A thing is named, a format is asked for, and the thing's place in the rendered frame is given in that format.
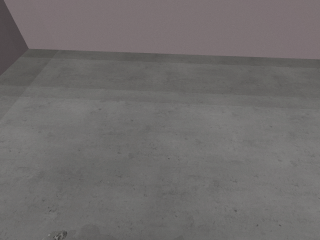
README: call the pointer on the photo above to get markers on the left robot hand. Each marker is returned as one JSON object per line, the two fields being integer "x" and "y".
{"x": 56, "y": 235}

